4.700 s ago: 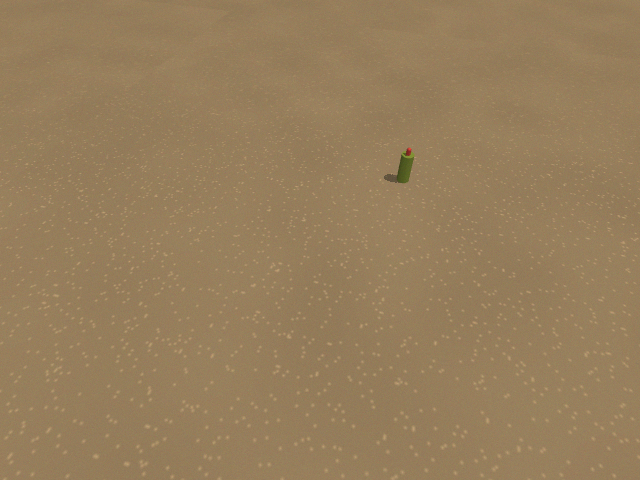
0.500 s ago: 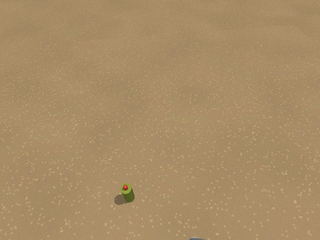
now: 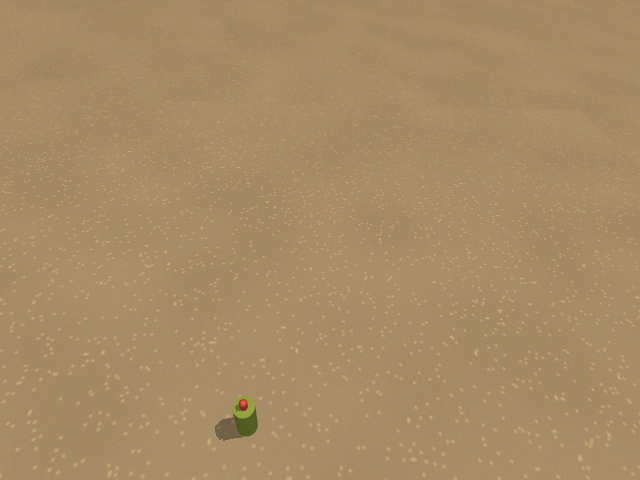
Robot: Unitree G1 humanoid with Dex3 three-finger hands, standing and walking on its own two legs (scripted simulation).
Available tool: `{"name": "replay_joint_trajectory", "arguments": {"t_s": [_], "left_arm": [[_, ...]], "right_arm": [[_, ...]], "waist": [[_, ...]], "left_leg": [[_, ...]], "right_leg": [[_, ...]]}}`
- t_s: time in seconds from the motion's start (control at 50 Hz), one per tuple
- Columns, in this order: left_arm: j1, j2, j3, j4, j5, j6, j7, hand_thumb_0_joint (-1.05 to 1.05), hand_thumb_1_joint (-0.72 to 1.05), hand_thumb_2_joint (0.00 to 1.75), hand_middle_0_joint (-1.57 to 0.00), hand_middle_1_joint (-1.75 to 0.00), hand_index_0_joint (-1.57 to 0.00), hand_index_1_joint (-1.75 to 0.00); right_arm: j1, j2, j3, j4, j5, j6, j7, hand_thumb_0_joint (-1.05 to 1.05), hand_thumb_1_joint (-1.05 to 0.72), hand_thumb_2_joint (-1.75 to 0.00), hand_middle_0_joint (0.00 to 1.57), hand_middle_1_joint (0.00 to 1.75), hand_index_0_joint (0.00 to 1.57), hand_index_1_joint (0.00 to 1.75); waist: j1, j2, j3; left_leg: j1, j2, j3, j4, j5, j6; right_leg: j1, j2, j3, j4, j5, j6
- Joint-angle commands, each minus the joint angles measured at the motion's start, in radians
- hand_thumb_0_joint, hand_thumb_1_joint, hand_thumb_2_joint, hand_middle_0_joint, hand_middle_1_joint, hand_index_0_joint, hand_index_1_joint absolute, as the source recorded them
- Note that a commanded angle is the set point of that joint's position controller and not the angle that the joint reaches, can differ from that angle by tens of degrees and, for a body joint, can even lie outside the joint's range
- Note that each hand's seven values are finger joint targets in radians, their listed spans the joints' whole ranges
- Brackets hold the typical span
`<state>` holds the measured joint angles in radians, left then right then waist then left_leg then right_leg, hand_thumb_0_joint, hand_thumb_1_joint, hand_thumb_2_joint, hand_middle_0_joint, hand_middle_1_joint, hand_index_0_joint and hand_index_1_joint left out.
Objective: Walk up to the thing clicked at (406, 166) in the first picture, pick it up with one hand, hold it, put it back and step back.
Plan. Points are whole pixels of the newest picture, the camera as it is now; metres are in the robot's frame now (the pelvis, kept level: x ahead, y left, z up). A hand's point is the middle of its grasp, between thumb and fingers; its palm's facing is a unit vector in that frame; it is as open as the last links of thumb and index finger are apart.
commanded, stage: walk up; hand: left
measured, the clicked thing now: (245, 414) +0.44 +0.18 -0.67
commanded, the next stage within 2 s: stand in 1.28 s
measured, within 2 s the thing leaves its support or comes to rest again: neither
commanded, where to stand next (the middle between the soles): +0.08 -0.02 m, yaw -1 degrees
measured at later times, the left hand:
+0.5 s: hand out of the picture +0.10 +0.25 -0.14, palm faces +0.01 -0.94 -0.35, open 7.4 cm
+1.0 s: hand out of the picture +0.12 +0.24 -0.14, palm faces -0.02 -0.95 -0.32, open 7.4 cm
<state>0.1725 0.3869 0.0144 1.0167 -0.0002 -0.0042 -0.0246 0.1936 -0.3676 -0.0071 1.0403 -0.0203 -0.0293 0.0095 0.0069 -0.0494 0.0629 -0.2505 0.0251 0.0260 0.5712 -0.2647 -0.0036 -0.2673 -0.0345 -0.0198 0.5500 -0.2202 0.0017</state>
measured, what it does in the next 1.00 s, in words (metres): stands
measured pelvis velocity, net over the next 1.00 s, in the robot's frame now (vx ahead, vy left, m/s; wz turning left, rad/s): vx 0.03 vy -0.01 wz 0.00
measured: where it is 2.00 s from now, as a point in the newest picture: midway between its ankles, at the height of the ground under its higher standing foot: outside the picture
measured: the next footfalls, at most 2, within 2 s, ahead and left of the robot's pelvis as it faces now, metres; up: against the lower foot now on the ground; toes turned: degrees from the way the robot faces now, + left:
none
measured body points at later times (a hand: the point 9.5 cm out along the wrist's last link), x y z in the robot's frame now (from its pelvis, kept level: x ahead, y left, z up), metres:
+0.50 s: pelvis +0.03 -0.01 +0.02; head +0.04 -0.02 +0.47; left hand +0.10 +0.29 -0.11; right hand +0.15 -0.31 -0.12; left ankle +0.03 +0.12 -0.73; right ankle +0.05 -0.14 -0.73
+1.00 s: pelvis +0.03 -0.01 +0.02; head +0.04 -0.01 +0.47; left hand +0.12 +0.29 -0.12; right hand +0.09 -0.32 -0.12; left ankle +0.03 +0.12 -0.73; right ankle +0.05 -0.14 -0.73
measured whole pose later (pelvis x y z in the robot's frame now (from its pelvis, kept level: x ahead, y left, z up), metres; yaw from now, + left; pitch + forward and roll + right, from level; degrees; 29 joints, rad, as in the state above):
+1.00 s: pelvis +0.03 -0.01 +0.02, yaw +0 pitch -2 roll +0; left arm 0.07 0.34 0.02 1.15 0.01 -0.01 -0.02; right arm 0.12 -0.35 0.00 1.16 -0.02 -0.02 0.00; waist -0.01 0.00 0.05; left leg -0.11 0.03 0.02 0.33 -0.18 -0.02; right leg -0.13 -0.02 -0.03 0.33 -0.16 0.01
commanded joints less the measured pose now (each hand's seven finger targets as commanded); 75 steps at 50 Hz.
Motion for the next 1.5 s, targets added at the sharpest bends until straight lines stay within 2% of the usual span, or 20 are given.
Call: {"name": "replay_joint_trajectory", "arguments": {"t_s": [0.0,0.02,0.06,0.1,0.14,0.18,0.2,0.32,0.44,0.6,0.76,0.8,0.88,0.98,1.2,1.24,1.26,1.32,1.42,1.48], "left_arm": [[-0.034,0.19,0.037,-0.007,0.0,-0.023,0.019,0.0,0.9,0.9,-0.2,-0.3,-0.2,-0.3],[-0.047,0.192,0.034,-0.003,0.001,-0.023,0.016,0.0,0.9,0.9,-0.2,-0.3,-0.2,-0.3],[-0.069,0.185,0.03,0.01,-0.002,-0.021,0.012,0.0,0.9,0.9,-0.2,-0.3,-0.2,-0.3],[-0.058,0.184,0.026,0.034,-0.002,-0.026,0.013,0.0,0.9,0.9,-0.2,-0.3,-0.2,-0.3],[-0.073,0.19,0.025,0.047,-0.001,-0.035,0.016,0.0,0.9,0.9,-0.2,-0.3,-0.2,-0.3],[-0.082,0.192,0.025,0.055,-0.005,-0.039,0.019,0.0,0.9,0.9,-0.2,-0.3,-0.2,-0.3],[-0.086,0.191,0.024,0.063,-0.007,-0.038,0.02,0.0,0.9,0.9,-0.2,-0.3,-0.2,-0.3],[-0.112,0.173,0.021,0.084,-0.002,-0.031,0.024,0.0,0.9,0.9,-0.2,-0.3,-0.2,-0.3],[-0.13,0.171,0.028,0.09,0.003,-0.029,0.026,0.0,0.9,0.9,-0.2,-0.3,-0.2,-0.3],[-0.14,0.172,0.035,0.081,0.006,-0.029,0.027,0.0,0.9,0.9,-0.2,-0.3,-0.2,-0.3],[-0.16,0.17,0.039,0.071,0.011,-0.025,0.026,0.0,0.9,0.9,-0.2,-0.3,-0.2,-0.3],[-0.154,0.17,0.042,0.073,0.009,-0.023,0.026,0.0,0.9,0.9,-0.2,-0.3,-0.2,-0.3],[-0.158,0.163,0.041,0.067,0.01,-0.022,0.023,0.0,0.9,0.9,-0.2,-0.3,-0.2,-0.3],[-0.145,0.159,0.04,0.07,0.006,-0.018,0.022,0.0,0.9,0.9,-0.2,-0.3,-0.2,-0.3],[-0.138,0.157,0.038,0.069,0.009,-0.017,0.022,0.0,0.9,0.9,-0.2,-0.3,-0.2,-0.3],[-0.14,0.157,0.038,0.07,0.007,-0.018,0.023,0.0,0.9,0.9,-0.2,-0.3,-0.2,-0.3],[-0.139,0.176,0.035,0.066,0.007,-0.022,0.028,0.0,0.9,0.9,-0.2,-0.3,-0.2,-0.3],[-0.127,0.167,0.031,0.072,0.006,-0.026,0.03,0.0,0.9,0.9,-0.2,-0.3,-0.2,-0.3],[-0.132,0.174,0.028,0.072,0.008,-0.026,0.031,0.0,0.9,0.9,-0.2,-0.3,-0.2,-0.3],[-0.118,0.173,0.024,0.074,0.007,-0.028,0.03,0.0,0.9,0.9,-0.2,-0.3,-0.2,-0.3]], "right_arm": [[-0.096,-0.232,-0.04,-0.062,0.015,-0.021,-0.007,0.0,-0.9,-0.9,0.2,0.3,0.2,0.3],[-0.097,-0.23,-0.04,-0.058,0.015,-0.017,-0.008,0.0,-0.9,-0.9,0.2,0.3,0.2,0.3],[-0.118,-0.238,-0.04,-0.044,0.012,-0.016,-0.011,0.0,-0.9,-0.9,0.2,0.3,0.2,0.3],[-0.131,-0.228,-0.034,-0.034,0.017,-0.02,-0.012,0.0,-0.9,-0.9,0.2,0.3,0.2,0.3],[-0.122,-0.218,-0.03,-0.023,0.023,-0.024,-0.013,0.0,-0.9,-0.9,0.2,0.3,0.2,0.3],[-0.118,-0.216,-0.032,-0.013,0.027,-0.023,-0.015,0.0,-0.9,-0.9,0.2,0.3,0.2,0.3],[-0.122,-0.213,-0.032,-0.007,0.029,-0.021,-0.016,0.0,-0.9,-0.9,0.2,0.3,0.2,0.3],[-0.157,-0.207,-0.038,0.017,0.024,-0.009,-0.016,0.0,-0.9,-0.9,0.2,0.3,0.2,0.3],[-0.172,-0.203,-0.037,0.038,0.019,-0.007,-0.015,0.0,-0.9,-0.9,0.2,0.3,0.2,0.3],[-0.181,-0.198,-0.033,0.048,0.014,-0.008,-0.016,0.0,-0.9,-0.9,0.2,0.3,0.2,0.3],[-0.158,-0.194,-0.031,0.05,0.011,-0.004,-0.016,0.0,-0.9,-0.9,0.2,0.3,0.2,0.3],[-0.154,-0.196,-0.031,0.049,0.012,-0.005,-0.015,0.0,-0.9,-0.9,0.2,0.3,0.2,0.3],[-0.139,-0.199,-0.03,0.054,0.01,-0.01,-0.018,0.0,-0.9,-0.9,0.2,0.3,0.2,0.3],[-0.136,-0.198,-0.031,0.047,0.011,-0.012,-0.019,0.0,-0.9,-0.9,0.2,0.3,0.2,0.3],[-0.135,-0.199,-0.035,0.046,0.009,-0.009,-0.019,0.0,-0.9,-0.9,0.2,0.3,0.2,0.3],[-0.125,-0.194,-0.033,0.046,0.01,-0.01,-0.019,0.0,-0.9,-0.9,0.2,0.3,0.2,0.3],[-0.144,-0.197,-0.035,0.041,0.008,-0.006,-0.019,0.0,-0.9,-0.9,0.2,0.3,0.2,0.3],[-0.148,-0.198,-0.034,0.042,0.011,-0.004,-0.018,0.0,-0.9,-0.9,0.2,0.3,0.2,0.3],[-0.141,-0.196,-0.032,0.047,0.011,0.001,-0.015,0.0,-0.9,-0.9,0.2,0.3,0.2,0.3],[-0.154,-0.194,-0.03,0.045,0.011,-0.002,-0.013,0.0,-0.9,-0.9,0.2,0.3,0.2,0.3]], "waist": [[0.014,0.182,-0.058],[0.01,0.173,-0.047],[0.009,0.16,-0.03],[0.015,0.122,-0.057],[0.002,0.073,-0.106],[-0.004,0.044,-0.139],[-0.003,0.038,-0.13],[-0.005,0.016,-0.102],[-0.007,0.024,-0.111],[0.0,0.05,-0.12],[-0.009,0.047,-0.08],[-0.008,0.061,-0.081],[-0.008,0.057,-0.111],[-0.004,0.056,-0.101],[-0.006,0.05,-0.076],[-0.008,0.044,-0.07],[-0.007,0.045,-0.072],[-0.008,0.059,-0.087],[-0.013,0.06,-0.098],[-0.007,0.063,-0.102]], "left_leg": [[-0.073,0.12,-0.173,-0.254,-0.157,0.05],[-0.076,0.12,-0.175,-0.277,-0.211,0.048],[-0.06,0.12,-0.177,-0.296,-0.205,0.044],[0.004,0.115,-0.153,-0.254,-0.042,0.044],[0.069,0.102,-0.119,-0.205,0.156,0.039],[0.13,0.101,-0.1,-0.185,0.264,0.035],[0.139,0.099,-0.1,-0.188,0.275,0.034],[0.145,0.103,-0.104,-0.237,0.228,0.035],[0.152,0.104,-0.098,-0.264,0.219,0.026],[0.142,0.105,-0.086,-0.281,0.239,0.019],[0.105,0.092,-0.084,-0.288,0.139,0.02],[0.109,0.094,-0.088,-0.291,0.146,0.019],[0.112,0.099,-0.088,-0.297,0.16,0.021],[0.128,0.104,-0.089,-0.294,0.194,0.022],[0.12,0.101,-0.089,-0.308,0.151,0.024],[0.114,0.099,-0.092,-0.311,0.162,0.021],[0.124,0.116,-0.094,-0.315,0.198,0.013],[0.148,0.117,-0.097,-0.308,0.23,0.012],[0.138,0.111,-0.091,-0.316,0.152,0.016],[0.152,0.113,-0.097,-0.317,0.206,0.012]], "right_leg": [[0.103,-0.051,0.077,-0.131,-0.052,-0.033],[0.098,-0.052,0.079,-0.139,-0.087,-0.032],[0.083,-0.05,0.07,-0.156,-0.076,-0.025],[0.094,-0.068,0.079,-0.181,0.018,-0.029],[0.122,-0.093,0.093,-0.197,0.165,-0.029],[0.127,-0.104,0.094,-0.197,0.267,-0.028],[0.12,-0.105,0.094,-0.199,0.276,-0.026],[0.119,-0.101,0.078,-0.24,0.18,-0.016],[0.141,-0.103,0.077,-0.262,0.162,-0.016],[0.186,-0.107,0.074,-0.266,0.213,-0.015],[0.167,-0.097,0.087,-0.294,0.112,-0.013],[0.163,-0.091,0.086,-0.288,0.092,-0.015],[0.193,-0.095,0.086,-0.274,0.148,-0.018],[0.175,-0.088,0.081,-0.267,0.157,-0.015],[0.161,-0.086,0.084,-0.273,0.139,-0.014],[0.162,-0.086,0.085,-0.272,0.143,-0.012],[0.158,-0.099,0.079,-0.273,0.149,-0.016],[0.156,-0.099,0.08,-0.278,0.165,-0.012],[0.161,-0.104,0.086,-0.29,0.113,-0.012],[0.163,-0.102,0.078,-0.278,0.153,-0.014]]}}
